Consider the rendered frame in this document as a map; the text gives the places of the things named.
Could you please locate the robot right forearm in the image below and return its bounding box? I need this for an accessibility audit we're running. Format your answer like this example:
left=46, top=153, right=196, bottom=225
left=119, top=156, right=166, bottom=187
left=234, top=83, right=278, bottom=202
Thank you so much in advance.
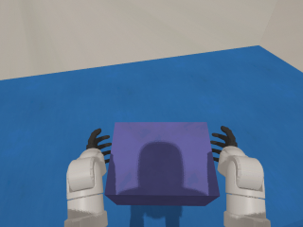
left=217, top=146, right=271, bottom=227

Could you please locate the robot left forearm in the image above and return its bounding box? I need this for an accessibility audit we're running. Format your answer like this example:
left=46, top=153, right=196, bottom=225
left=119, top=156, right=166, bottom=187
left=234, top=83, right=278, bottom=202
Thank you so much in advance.
left=64, top=148, right=108, bottom=227

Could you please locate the carton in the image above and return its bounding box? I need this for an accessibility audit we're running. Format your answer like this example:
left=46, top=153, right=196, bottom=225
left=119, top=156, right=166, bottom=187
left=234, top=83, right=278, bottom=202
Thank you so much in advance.
left=104, top=122, right=220, bottom=206

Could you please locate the robot left hand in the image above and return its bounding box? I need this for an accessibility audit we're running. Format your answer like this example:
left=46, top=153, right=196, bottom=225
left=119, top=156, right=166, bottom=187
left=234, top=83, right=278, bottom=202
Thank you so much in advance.
left=86, top=128, right=112, bottom=164

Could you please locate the robot right hand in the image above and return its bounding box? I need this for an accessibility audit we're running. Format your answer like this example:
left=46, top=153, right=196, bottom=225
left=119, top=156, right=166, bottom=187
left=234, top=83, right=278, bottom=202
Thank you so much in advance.
left=210, top=126, right=238, bottom=162

